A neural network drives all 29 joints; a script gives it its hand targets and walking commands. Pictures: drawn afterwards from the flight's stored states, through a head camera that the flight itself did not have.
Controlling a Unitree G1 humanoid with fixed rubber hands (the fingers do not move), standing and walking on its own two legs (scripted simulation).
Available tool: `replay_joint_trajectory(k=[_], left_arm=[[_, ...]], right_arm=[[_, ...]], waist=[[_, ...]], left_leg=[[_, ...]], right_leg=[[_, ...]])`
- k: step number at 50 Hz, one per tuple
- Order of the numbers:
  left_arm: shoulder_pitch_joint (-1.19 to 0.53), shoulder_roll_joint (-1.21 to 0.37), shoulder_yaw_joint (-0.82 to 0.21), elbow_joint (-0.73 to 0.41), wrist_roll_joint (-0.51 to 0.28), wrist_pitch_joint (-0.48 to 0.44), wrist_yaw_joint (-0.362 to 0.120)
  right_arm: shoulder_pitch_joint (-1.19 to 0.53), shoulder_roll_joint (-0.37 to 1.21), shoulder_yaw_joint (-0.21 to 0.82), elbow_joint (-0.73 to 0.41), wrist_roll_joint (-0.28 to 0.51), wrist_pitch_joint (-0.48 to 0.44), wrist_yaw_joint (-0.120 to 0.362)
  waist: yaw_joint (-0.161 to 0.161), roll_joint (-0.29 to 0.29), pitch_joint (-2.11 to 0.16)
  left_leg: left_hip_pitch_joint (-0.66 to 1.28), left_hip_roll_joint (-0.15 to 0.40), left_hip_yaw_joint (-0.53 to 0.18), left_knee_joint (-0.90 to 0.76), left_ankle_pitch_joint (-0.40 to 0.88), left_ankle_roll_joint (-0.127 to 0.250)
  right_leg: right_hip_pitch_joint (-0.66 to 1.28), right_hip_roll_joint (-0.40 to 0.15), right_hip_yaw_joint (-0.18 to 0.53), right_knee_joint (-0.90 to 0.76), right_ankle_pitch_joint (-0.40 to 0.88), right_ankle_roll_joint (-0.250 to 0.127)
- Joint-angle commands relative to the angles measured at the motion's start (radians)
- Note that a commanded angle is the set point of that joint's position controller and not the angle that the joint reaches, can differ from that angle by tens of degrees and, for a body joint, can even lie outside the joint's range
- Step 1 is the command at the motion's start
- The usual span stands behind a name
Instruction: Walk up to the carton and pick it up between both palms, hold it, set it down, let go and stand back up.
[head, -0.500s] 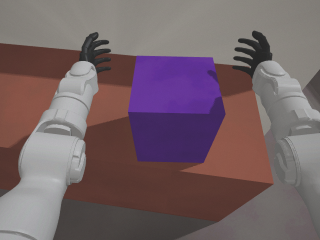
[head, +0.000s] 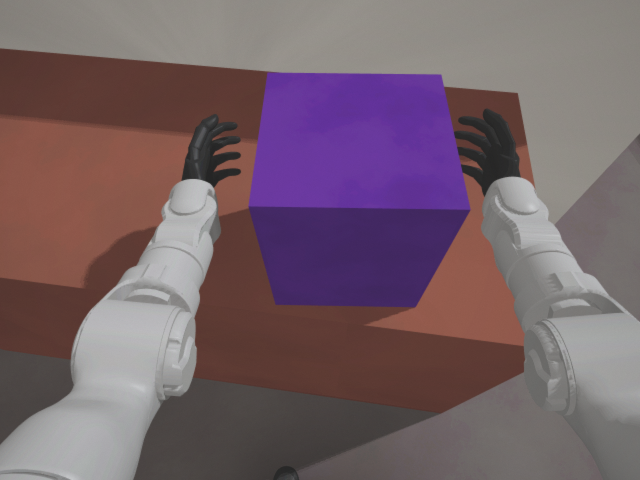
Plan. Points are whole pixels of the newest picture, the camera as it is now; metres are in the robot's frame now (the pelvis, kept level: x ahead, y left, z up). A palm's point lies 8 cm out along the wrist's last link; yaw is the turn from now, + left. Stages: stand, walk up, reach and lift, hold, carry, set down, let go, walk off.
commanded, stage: reach and lift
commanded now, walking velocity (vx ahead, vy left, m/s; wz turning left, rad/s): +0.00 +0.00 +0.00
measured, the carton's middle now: (349, 202) +0.47 +0.01 +0.03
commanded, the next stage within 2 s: none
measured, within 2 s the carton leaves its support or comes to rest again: neither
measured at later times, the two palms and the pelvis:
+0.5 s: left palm (221, 179) +0.48 +0.17 +0.06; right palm (473, 176) +0.48 -0.15 +0.07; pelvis +0.00 +0.01 +0.00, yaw +0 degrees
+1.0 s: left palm (229, 187) +0.46 +0.16 +0.06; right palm (472, 190) +0.46 -0.14 +0.07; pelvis +0.02 +0.02 +0.02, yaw -2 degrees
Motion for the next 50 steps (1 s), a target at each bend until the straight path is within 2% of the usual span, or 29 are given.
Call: replay_joint_trajectory(k=[1, 3, 4, 5, 8, 10, 12, 15, 17, 18, 20, 22, 23, 25, 27, 28, 29, 31, 34, 35, 37, 39, 40, 42, 43, 45, 47, 48, 50], left_arm=[[-0.476, 0.166, 0.049, -0.103, 0.019, -0.088, -0.006], [-0.488, 0.144, 0.023, -0.104, 0.000, -0.113, -0.014], [-0.521, 0.129, 0.014, -0.138, -0.005, -0.122, -0.007], [-0.502, 0.157, 0.027, -0.092, 0.010, -0.122, -0.007], [-0.528, 0.137, 0.021, -0.133, 0.005, -0.131, 0.002], [-0.518, 0.110, 0.017, -0.112, 0.006, -0.130, 0.003], [-0.513, 0.097, 0.022, -0.078, 0.017, -0.131, -0.002], [-0.520, 0.052, 0.020, -0.147, 0.038, -0.132, 0.010], [-0.523, 0.038, 0.056, -0.159, 0.062, -0.127, 0.017], [-0.516, 0.053, 0.074, -0.147, 0.084, -0.121, 0.020], [-0.511, 0.034, 0.102, -0.156, 0.115, -0.109, 0.027], [-0.502, 0.012, 0.137, -0.175, 0.156, -0.100, 0.027], [-0.524, -0.030, 0.143, -0.224, 0.171, -0.110, 0.029], [-0.507, -0.085, 0.191, -0.269, 0.249, -0.102, 0.028], [-0.485, -0.196, 0.252, -0.286, 0.343, -0.088, 0.008], [-0.464, -0.216, 0.287, -0.284, 0.398, -0.080, 0.000], [-0.463, -0.290, 0.306, -0.297, 0.444, -0.075, -0.011], [-0.388, -0.441, 0.362, -0.237, 0.549, -0.057, -0.051], [-0.339, -0.589, 0.339, -0.229, 0.592, -0.051, -0.070], [-0.307, -0.604, 0.363, -0.204, 0.598, -0.043, -0.073], [-0.285, -0.602, 0.369, -0.212, 0.609, -0.039, -0.070], [-0.288, -0.598, 0.364, -0.249, 0.594, -0.037, -0.066], [-0.298, -0.588, 0.365, -0.267, 0.591, -0.038, -0.061], [-0.306, -0.599, 0.337, -0.278, 0.574, -0.030, -0.055], [-0.288, -0.567, 0.351, -0.289, 0.578, -0.027, -0.049], [-0.288, -0.554, 0.359, -0.299, 0.579, -0.031, -0.056], [-0.271, -0.579, 0.384, -0.282, 0.590, -0.031, -0.064], [-0.260, -0.592, 0.366, -0.280, 0.578, -0.034, -0.069], [-0.260, -0.609, 0.359, -0.260, 0.573, -0.037, -0.080]], right_arm=[[-0.489, -0.173, 0.015, -0.137, 0.004, -0.077, -0.007], [-0.488, -0.149, 0.028, -0.126, 0.020, -0.081, -0.004], [-0.518, -0.173, 0.013, -0.139, 0.022, -0.093, -0.001], [-0.494, -0.175, 0.014, -0.107, 0.011, -0.091, 0.000], [-0.519, -0.169, 0.017, -0.157, 0.011, -0.106, 0.005], [-0.512, -0.174, -0.008, -0.107, -0.005, -0.104, 0.007], [-0.529, -0.152, -0.004, -0.117, -0.017, -0.102, 0.004], [-0.506, -0.159, -0.050, -0.108, -0.042, -0.115, 0.006], [-0.505, -0.141, -0.069, -0.121, -0.072, -0.117, 0.006], [-0.506, -0.143, -0.085, -0.105, -0.084, -0.117, 0.006], [-0.508, -0.122, -0.107, -0.113, -0.112, -0.110, 0.004], [-0.492, -0.070, -0.132, -0.142, -0.152, -0.104, 0.004], [-0.517, -0.032, -0.148, -0.187, -0.175, -0.114, 0.008], [-0.480, 0.010, -0.221, -0.207, -0.266, -0.123, 0.021], [-0.467, 0.129, -0.281, -0.235, -0.367, -0.129, 0.046], [-0.448, 0.177, -0.321, -0.223, -0.424, -0.130, 0.060], [-0.441, 0.265, -0.358, -0.229, -0.496, -0.132, 0.076], [-0.402, 0.482, -0.380, -0.195, -0.636, -0.128, 0.122], [-0.357, 0.641, -0.413, -0.206, -0.756, -0.144, 0.175], [-0.340, 0.658, -0.414, -0.202, -0.779, -0.141, 0.181], [-0.309, 0.677, -0.416, -0.187, -0.788, -0.134, 0.188], [-0.301, 0.669, -0.427, -0.175, -0.796, -0.137, 0.183], [-0.291, 0.671, -0.421, -0.162, -0.789, -0.140, 0.184], [-0.285, 0.663, -0.438, -0.126, -0.790, -0.143, 0.181], [-0.278, 0.628, -0.443, -0.124, -0.786, -0.144, 0.173], [-0.288, 0.642, -0.447, -0.150, -0.786, -0.150, 0.159], [-0.273, 0.684, -0.446, -0.117, -0.796, -0.141, 0.161], [-0.286, 0.706, -0.419, -0.167, -0.793, -0.152, 0.165], [-0.280, 0.736, -0.408, -0.155, -0.797, -0.152, 0.177]], waist=[[0.030, -0.022, -0.882], [0.011, -0.012, -0.841], [0.005, 0.020, -0.897], [0.004, -0.003, -0.855], [0.013, 0.008, -0.921], [0.002, 0.020, -0.895], [0.005, -0.006, -0.858], [-0.019, 0.032, -0.905], [-0.012, 0.039, -0.902], [0.007, 0.035, -0.877], [0.008, 0.037, -0.848], [0.011, 0.015, -0.833], [0.015, 0.034, -0.887], [0.002, 0.058, -0.905], [0.010, 0.070, -0.859], [0.022, 0.063, -0.830], [0.010, 0.056, -0.786], [0.041, 0.001, -0.647], [0.041, 0.008, -0.641], [0.049, -0.021, -0.618], [0.059, -0.018, -0.587], [0.039, -0.022, -0.563], [0.048, -0.004, -0.535], [0.029, 0.026, -0.530], [0.040, 0.033, -0.525], [0.032, 0.010, -0.527], [0.040, -0.009, -0.492], [0.050, -0.025, -0.527], [0.049, -0.028, -0.501]], left_leg=[[0.341, -0.026, -0.052, 0.035, 0.329, -0.005], [0.315, -0.028, -0.055, 0.033, 0.315, -0.004], [0.371, -0.024, -0.059, 0.043, 0.367, -0.023], [0.395, -0.017, -0.064, 0.047, 0.343, -0.020], [0.448, -0.015, -0.054, 0.073, 0.397, -0.027], [0.459, -0.010, -0.064, 0.075, 0.406, -0.033], [0.431, -0.010, -0.069, 0.071, 0.360, -0.019], [0.515, -0.006, -0.075, 0.081, 0.432, -0.037], [0.580, -0.002, -0.074, 0.096, 0.483, -0.042], [0.586, -0.003, -0.066, 0.100, 0.473, -0.042], [0.549, -0.005, -0.055, 0.074, 0.417, -0.040], [0.515, -0.012, -0.045, 0.051, 0.406, -0.028], [0.525, -0.014, -0.046, 0.053, 0.439, -0.026], [0.608, -0.008, -0.045, 0.063, 0.514, -0.039], [0.649, -0.009, -0.037, 0.046, 0.527, -0.033], [0.646, -0.007, -0.026, 0.027, 0.504, -0.025], [0.656, -0.009, -0.022, 0.006, 0.489, -0.022], [0.610, -0.014, 0.005, -0.057, 0.406, 0.006], [0.640, -0.007, 0.014, -0.076, 0.453, 0.008], [0.626, -0.006, 0.024, -0.078, 0.424, 0.009], [0.605, -0.002, 0.025, -0.093, 0.419, 0.018], [0.609, 0.003, 0.022, -0.091, 0.459, 0.018], [0.680, 0.007, 0.017, -0.080, 0.494, 0.018], [0.788, 0.020, 0.008, -0.034, 0.584, 0.007], [0.810, 0.019, 0.019, -0.021, 0.588, 0.006], [0.754, 0.009, 0.026, -0.035, 0.535, 0.010], [0.658, 0.004, 0.034, -0.053, 0.490, 0.016], [0.620, 0.000, 0.033, -0.062, 0.472, 0.021], [0.623, -0.001, 0.033, -0.065, 0.451, 0.028]], right_leg=[[0.517, -0.072, 0.099, 0.072, 0.714, 0.136], [0.508, -0.081, 0.104, 0.074, 0.691, 0.131], [0.453, -0.069, 0.087, 0.070, 0.690, 0.123], [0.412, -0.067, 0.083, 0.053, 0.632, 0.124], [0.384, -0.055, 0.072, 0.051, 0.656, 0.118], [0.356, -0.054, 0.071, 0.044, 0.629, 0.110], [0.350, -0.062, 0.079, 0.044, 0.595, 0.106], [0.315, -0.051, 0.061, 0.033, 0.600, 0.101], [0.250, -0.041, 0.053, 0.011, 0.578, 0.104], [0.227, -0.041, 0.053, 0.003, 0.545, 0.106], [0.283, -0.042, 0.054, -0.006, 0.522, 0.099], [0.365, -0.049, 0.065, 0.000, 0.580, 0.104], [0.360, -0.052, 0.068, 0.007, 0.600, 0.104], [0.339, -0.044, 0.051, -0.007, 0.623, 0.095], [0.342, -0.046, 0.039, -0.031, 0.618, 0.087], [0.363, -0.042, 0.036, -0.043, 0.599, 0.083], [0.379, -0.046, 0.033, -0.059, 0.569, 0.084], [0.488, -0.052, 0.040, -0.073, 0.594, 0.092], [0.550, -0.053, 0.032, -0.064, 0.639, 0.093], [0.578, -0.053, 0.032, -0.062, 0.635, 0.092], [0.579, -0.056, 0.035, -0.058, 0.630, 0.092], [0.581, -0.060, 0.032, -0.047, 0.659, 0.098], [0.495, -0.058, 0.022, -0.062, 0.618, 0.102], [0.363, -0.045, 0.008, -0.085, 0.543, 0.093], [0.347, -0.046, 0.009, -0.099, 0.520, 0.089], [0.405, -0.050, 0.026, -0.092, 0.565, 0.096], [0.499, -0.063, 0.027, -0.066, 0.640, 0.106], [0.550, -0.062, 0.028, -0.047, 0.685, 0.108], [0.551, -0.074, 0.031, -0.042, 0.684, 0.115]])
